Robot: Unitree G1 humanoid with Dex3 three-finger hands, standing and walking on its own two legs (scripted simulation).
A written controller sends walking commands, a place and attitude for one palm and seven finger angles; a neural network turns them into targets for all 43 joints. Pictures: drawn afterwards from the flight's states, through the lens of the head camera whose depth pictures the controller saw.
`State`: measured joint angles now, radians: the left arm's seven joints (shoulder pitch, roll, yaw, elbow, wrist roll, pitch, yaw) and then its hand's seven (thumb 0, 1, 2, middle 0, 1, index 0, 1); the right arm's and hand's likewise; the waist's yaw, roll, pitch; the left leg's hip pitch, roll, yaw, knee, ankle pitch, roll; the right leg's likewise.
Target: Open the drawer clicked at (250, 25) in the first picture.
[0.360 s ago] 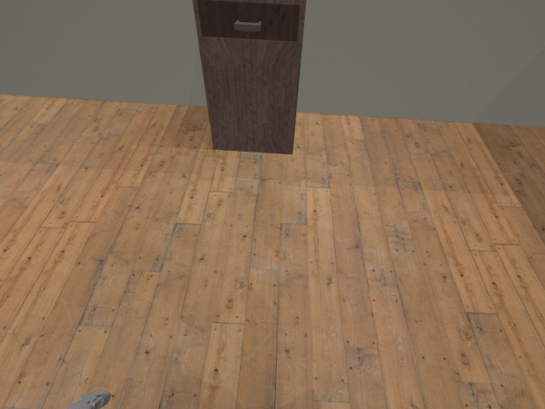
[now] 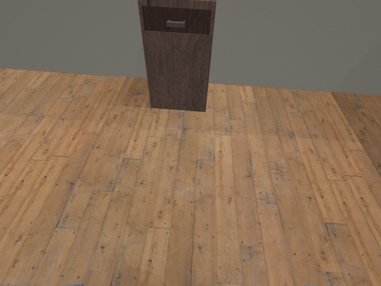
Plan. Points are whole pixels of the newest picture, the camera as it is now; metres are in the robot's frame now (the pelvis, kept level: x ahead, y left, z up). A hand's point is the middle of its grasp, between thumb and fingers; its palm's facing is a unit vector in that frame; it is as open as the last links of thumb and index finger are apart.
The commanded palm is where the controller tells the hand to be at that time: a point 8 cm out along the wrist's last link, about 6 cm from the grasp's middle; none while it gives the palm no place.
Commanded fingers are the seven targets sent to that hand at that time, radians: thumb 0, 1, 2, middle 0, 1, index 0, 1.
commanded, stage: stand and wait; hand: left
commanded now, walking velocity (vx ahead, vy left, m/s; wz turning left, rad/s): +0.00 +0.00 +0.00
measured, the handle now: (176, 22) +1.55 +0.18 -0.06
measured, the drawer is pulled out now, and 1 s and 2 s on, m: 0.00 0.00 0.00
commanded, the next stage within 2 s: look at it before walking up in 0.46 s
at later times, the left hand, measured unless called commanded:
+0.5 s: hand out of the picture +0.06 +0.24 -0.15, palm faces -0.03 -0.94 -0.33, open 7.4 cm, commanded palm none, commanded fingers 0.00 0.90 0.90 -0.20 -0.30 -0.20 -0.30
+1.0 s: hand out of the picture +0.06 +0.24 -0.15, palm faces -0.03 -0.94 -0.33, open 7.4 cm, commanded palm none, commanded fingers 0.00 0.90 0.90 -0.20 -0.30 -0.20 -0.30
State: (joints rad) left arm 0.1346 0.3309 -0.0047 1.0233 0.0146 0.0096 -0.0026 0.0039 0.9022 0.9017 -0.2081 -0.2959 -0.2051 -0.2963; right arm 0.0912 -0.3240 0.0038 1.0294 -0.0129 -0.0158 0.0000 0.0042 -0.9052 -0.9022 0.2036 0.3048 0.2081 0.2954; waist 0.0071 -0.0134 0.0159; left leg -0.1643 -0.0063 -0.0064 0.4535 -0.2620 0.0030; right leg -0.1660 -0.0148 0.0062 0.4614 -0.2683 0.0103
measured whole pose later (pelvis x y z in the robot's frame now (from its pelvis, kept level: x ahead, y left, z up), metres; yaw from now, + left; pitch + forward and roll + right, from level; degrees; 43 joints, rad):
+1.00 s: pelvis -0.01 -0.01 +0.01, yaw +0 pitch -2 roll +0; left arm 0.14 0.34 0.00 1.08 0.01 0.00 0.00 0.00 0.90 0.90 -0.21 -0.30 -0.20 -0.30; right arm 0.12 -0.34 0.01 1.11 -0.01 -0.02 0.00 0.00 -0.91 -0.90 0.20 0.30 0.21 0.30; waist 0.00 -0.01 0.03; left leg -0.14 0.01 -0.01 0.38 -0.20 -0.01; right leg -0.15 0.00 0.01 0.39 -0.21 -0.01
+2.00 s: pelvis +0.21 -0.04 -0.01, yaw +3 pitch -1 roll -1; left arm 0.19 0.17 0.06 1.03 0.03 -0.06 0.02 0.00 0.93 0.90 -0.20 -0.30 -0.20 -0.30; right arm 0.35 -0.17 -0.06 1.12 -0.02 -0.02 0.00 0.01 -0.91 -0.90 0.20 0.30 0.20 0.29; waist -0.05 0.01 0.05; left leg -0.48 0.12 0.07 1.16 -0.37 0.02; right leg -0.28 -0.05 -0.19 0.57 -0.26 -0.03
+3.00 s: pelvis +0.65 -0.03 +0.00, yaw +10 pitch -1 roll -2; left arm 0.29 0.16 0.04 1.08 0.03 -0.07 0.01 0.00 0.93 0.90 -0.20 -0.30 -0.20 -0.30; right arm 0.18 -0.19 -0.06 1.02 -0.02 -0.02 0.04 0.00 -0.91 -0.90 0.19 0.30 0.20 0.29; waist 0.00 0.01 0.04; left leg -0.55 0.13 0.12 0.79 -0.19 -0.01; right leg -0.08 -0.06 -0.30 0.41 -0.30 0.00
